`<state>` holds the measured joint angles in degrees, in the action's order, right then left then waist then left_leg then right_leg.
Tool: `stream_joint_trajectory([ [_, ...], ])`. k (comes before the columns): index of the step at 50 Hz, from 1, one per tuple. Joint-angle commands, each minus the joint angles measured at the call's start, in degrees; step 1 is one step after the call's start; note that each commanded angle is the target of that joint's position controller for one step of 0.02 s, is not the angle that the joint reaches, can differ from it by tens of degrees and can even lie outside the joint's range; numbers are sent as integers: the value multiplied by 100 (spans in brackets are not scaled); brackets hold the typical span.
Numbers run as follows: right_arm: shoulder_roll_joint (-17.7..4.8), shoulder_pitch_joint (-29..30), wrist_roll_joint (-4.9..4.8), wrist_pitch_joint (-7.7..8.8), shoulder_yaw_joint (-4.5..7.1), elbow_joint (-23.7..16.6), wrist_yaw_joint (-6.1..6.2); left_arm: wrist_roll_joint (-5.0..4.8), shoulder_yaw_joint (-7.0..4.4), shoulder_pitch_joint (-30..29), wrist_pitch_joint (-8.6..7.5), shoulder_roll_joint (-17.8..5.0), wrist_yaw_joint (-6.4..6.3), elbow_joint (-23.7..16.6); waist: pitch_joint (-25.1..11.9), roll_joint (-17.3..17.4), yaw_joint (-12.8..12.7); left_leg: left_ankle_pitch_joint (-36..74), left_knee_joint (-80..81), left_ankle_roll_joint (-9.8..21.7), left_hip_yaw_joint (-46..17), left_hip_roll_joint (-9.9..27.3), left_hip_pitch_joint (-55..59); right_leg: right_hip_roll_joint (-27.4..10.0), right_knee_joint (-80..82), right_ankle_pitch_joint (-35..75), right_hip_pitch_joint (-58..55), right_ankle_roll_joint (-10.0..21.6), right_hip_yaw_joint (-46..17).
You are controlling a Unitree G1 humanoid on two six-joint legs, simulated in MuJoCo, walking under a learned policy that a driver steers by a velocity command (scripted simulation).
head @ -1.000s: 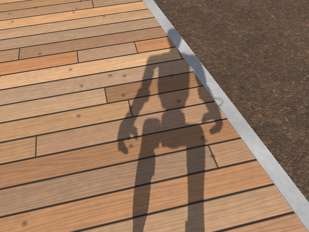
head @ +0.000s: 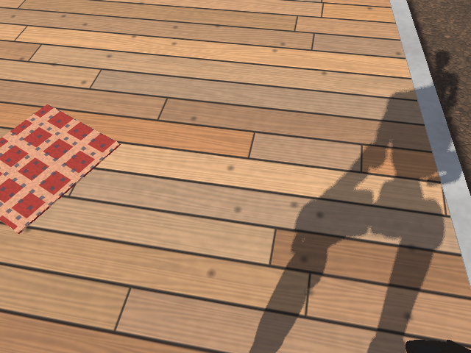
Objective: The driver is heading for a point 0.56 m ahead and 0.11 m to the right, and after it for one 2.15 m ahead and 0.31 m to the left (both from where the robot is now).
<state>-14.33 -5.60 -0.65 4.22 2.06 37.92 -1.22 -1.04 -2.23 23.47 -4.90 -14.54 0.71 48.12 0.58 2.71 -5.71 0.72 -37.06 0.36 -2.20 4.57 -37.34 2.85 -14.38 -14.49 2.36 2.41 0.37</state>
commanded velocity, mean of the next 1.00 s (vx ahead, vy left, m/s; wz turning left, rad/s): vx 0.50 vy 0.00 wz -0.22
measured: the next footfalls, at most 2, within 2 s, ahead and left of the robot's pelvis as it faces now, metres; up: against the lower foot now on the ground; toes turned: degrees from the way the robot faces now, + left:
left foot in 0.12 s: +0.25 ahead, +0.14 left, +0.00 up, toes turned -1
right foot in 0.68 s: +0.48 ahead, -0.17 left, +0.00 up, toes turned -21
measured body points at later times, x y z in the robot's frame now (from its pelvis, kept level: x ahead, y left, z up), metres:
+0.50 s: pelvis +0.26 +0.03 +0.00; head +0.28 +0.03 +0.45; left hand +0.48 +0.25 -0.10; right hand +0.24 -0.25 -0.13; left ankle +0.21 +0.14 -0.74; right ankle +0.39 -0.16 -0.68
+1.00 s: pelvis +0.50 -0.10 +0.00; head +0.52 -0.11 +0.45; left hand +0.64 +0.14 -0.12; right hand +0.56 -0.39 -0.12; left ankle +0.69 +0.05 -0.67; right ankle +0.44 -0.15 -0.74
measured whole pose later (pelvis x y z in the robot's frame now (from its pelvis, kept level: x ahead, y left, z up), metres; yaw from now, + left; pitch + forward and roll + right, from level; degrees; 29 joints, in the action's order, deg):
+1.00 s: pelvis +0.50 -0.10 +0.00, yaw -14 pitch +0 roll -1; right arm -16.0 -10.2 -1.9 2.3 4.6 48.5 0.0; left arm 0.9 -4.4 17.2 -5.6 -12.5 0.6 46.5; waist 1.0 2.8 -1.8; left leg -1.3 -54.0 0.4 -6.9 5.5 -40.9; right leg 3.8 -14.2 -12.3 2.5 4.4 8.1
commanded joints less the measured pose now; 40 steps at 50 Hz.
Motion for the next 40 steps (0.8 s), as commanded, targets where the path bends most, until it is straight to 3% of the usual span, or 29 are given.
stream_joint_trajectory([
  [1,-277,822,-56,140,62,-636,-92,-38,-226,138,-3,-1004,-34,-167,241,-745,-2,79,466,94,171,-184,115,-1548,270,1791,-60,857,-865],
  [4,-466,664,-34,218,148,-682,-139,-52,-265,109,97,-1123,-81,-94,173,-805,270,-485,862,297,175,-345,713,-1676,-207,2475,-297,726,-1087],
  [5,-607,163,-12,237,232,-552,-112,-56,-276,-28,121,-1183,-95,-115,-100,-794,597,-459,1088,408,296,-488,1506,-1522,-728,3231,-196,629,-971],
  [6,-893,-698,30,238,368,-321,-49,-18,-235,-90,118,-1090,-97,-161,-695,-696,998,-270,1055,586,215,-359,2878,-1218,-1700,3452,273,467,-763],
  [7,-1381,-1836,139,214,495,-175,42,134,-93,-182,85,-712,-97,-377,-1680,18,1422,-21,833,981,-1043,888,4730,-779,-3579,1741,1543,230,-491],
  [8,-1571,-1989,164,159,518,-77,0,7,69,675,-9,-138,-78,-382,-2420,1565,1032,-1182,1370,1719,-3391,2055,6245,-41,-5298,-1847,3547,-48,-458],
  [9,-1009,-1985,114,141,397,-84,11,-125,-94,354,-42,-779,-79,-281,-2006,880,1247,-1941,1723,1515,-3513,1888,5789,-307,-5924,-1760,4057,-47,-965],
  [10,-818,-1632,64,144,322,-69,29,-186,-178,-164,-41,-977,-79,-440,-1177,581,1180,-1773,1868,1298,-2626,1714,5027,-517,-5971,-1211,4272,-41,-848],
  [11,-703,-1221,75,157,271,-69,14,-129,-175,-416,-17,-889,-102,-484,-757,208,980,-1265,2064,1195,-2014,1466,4238,-737,-5780,-752,4049,-81,-723],
  [12,-552,-930,96,180,238,-49,-12,-52,-204,-510,30,-824,-111,-496,-442,177,804,-914,2286,1147,-1540,1250,3657,-876,-5540,-456,3857,-110,-707],
  [14,-445,-675,136,266,243,43,-24,-81,-208,-277,175,-589,-94,-430,-279,353,535,-518,2667,1119,-882,1039,3006,-1020,-5368,-125,3352,-162,-692],
  [17,-579,-645,140,350,314,241,7,-50,-221,-475,308,-445,-111,-541,-16,152,442,179,2896,1148,-220,1054,2792,-1053,-5101,333,3605,-243,-757],
  [20,-701,-779,156,312,362,423,83,-30,-216,-864,297,-395,-63,-686,99,46,526,433,2948,1100,304,1004,3019,-1030,-4308,1110,3888,-275,-770],
  [23,-858,-874,122,249,399,536,141,-12,-167,-1436,253,-309,60,-856,249,-20,735,411,2968,977,770,955,3161,-985,-3333,1768,3751,-212,-445],
  [27,-1049,-1217,27,119,465,746,175,-22,-129,-2162,250,-286,193,-1218,487,-69,1000,417,2820,898,1029,1184,3813,-939,-2597,1541,3925,-45,-108],
  [29,-1136,-1264,-33,36,500,815,172,-22,-143,-2301,258,-319,265,-1372,493,-31,978,862,2540,826,1136,1289,4158,-846,-2407,1125,3913,106,64],
  [31,-1273,-1153,-96,-41,536,803,196,-19,-224,-2111,284,-453,281,-1434,221,157,755,2564,1875,705,1319,1298,4322,-521,-2320,474,3313,331,413],
  [32,-1344,-1090,-114,-87,551,789,214,-20,-313,-1707,300,-609,274,-1376,-74,244,497,3459,1180,630,1426,1237,4309,-278,-2281,238,2705,471,587],
  [33,-1317,-1068,-152,-115,520,829,229,13,-452,-952,302,-806,231,-1185,-515,151,21,3784,123,505,1534,1068,3912,6,-1838,556,1442,672,629],
  [34,-1096,-1187,-76,-85,408,835,241,14,-632,25,320,-1177,127,-916,-1040,-238,-401,2549,-1331,303,1531,849,2647,-298,-1670,915,-419,922,-88],
  [35,-219,-1882,137,17,111,630,128,-35,-697,128,271,-1833,72,-803,-1580,-1832,225,-2953,-3547,-88,1279,-206,42,-2039,-1328,682,-2491,1907,-3147],
  [36,-640,-1575,-90,202,171,754,44,-5,-567,445,214,-1402,83,-904,-2496,-1150,-172,-3470,-4370,4,-106,-410,-389,-2550,-509,131,-2674,2139,-4521],
  [37,-963,-887,-340,258,283,581,18,79,-482,89,151,-1149,116,-864,-1589,-817,-229,-2995,-4442,129,-176,-139,-807,-2391,-435,514,-2015,1769,-3497],
  [38,-850,-668,-304,269,250,510,62,36,-435,-383,104,-987,125,-879,-1024,-579,16,-2431,-3965,198,-177,145,-652,-2157,-420,1006,-1076,1494,-2622],
  [39,-835,-564,-181,221,276,591,90,64,-366,-799,71,-707,138,-897,-662,-514,223,-2107,-3615,197,-179,322,-383,-1933,-309,1480,-348,1307,-1995],
  [40,-853,-782,-154,124,325,685,100,119,-316,-1018,16,-514,139,-912,-540,-647,438,-1841,-3403,198,-277,449,28,-1751,-120,1687,142,1185,-1534],
])
Velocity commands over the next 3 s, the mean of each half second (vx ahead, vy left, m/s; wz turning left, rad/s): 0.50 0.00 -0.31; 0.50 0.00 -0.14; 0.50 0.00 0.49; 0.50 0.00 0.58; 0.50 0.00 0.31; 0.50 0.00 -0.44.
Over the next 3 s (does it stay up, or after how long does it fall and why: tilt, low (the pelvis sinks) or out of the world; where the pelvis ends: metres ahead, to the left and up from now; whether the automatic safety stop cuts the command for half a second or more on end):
stays up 1.56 0.13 0.00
